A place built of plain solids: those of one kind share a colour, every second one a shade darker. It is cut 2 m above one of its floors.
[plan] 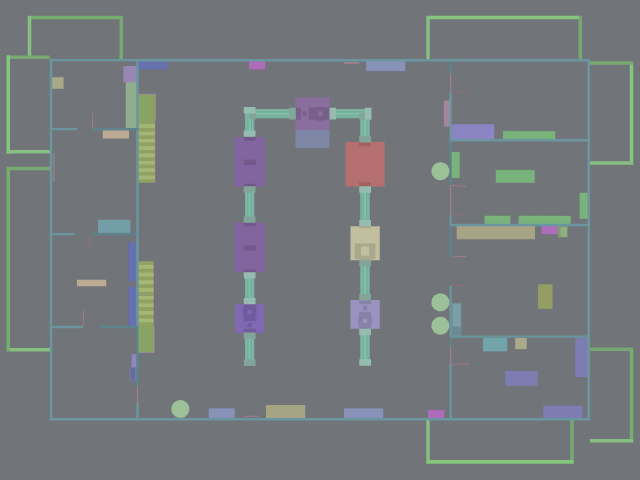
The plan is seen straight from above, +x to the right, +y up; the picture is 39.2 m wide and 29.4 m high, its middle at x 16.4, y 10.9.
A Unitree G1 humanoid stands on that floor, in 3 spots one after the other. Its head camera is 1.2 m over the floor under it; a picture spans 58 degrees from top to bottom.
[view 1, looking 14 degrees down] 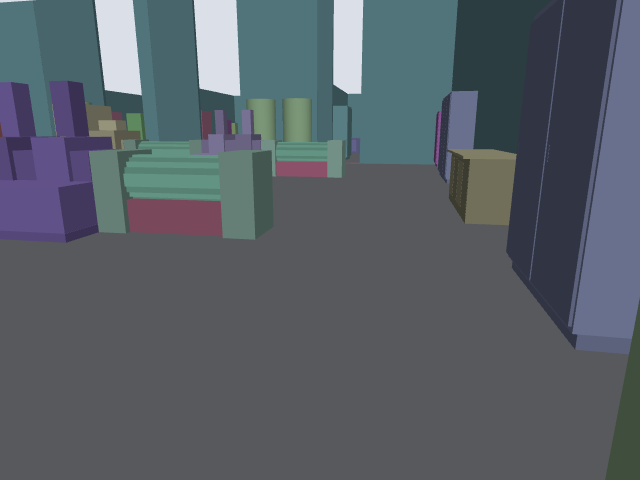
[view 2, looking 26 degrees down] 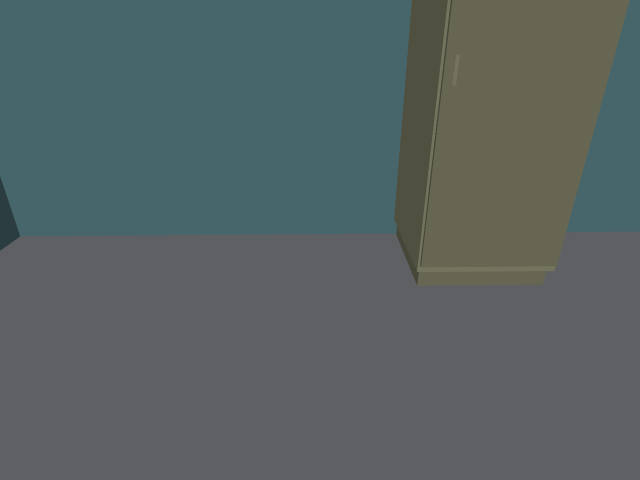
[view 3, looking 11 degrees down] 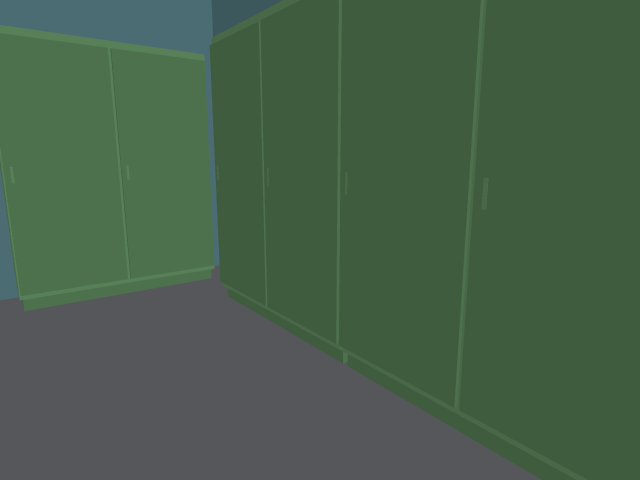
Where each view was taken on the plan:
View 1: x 7.13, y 1.53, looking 11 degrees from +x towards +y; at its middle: ground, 4.96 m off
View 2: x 2.55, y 19.65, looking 179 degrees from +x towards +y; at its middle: ground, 2.74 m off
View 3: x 28.37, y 13.86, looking -37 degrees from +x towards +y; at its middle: panel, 2.49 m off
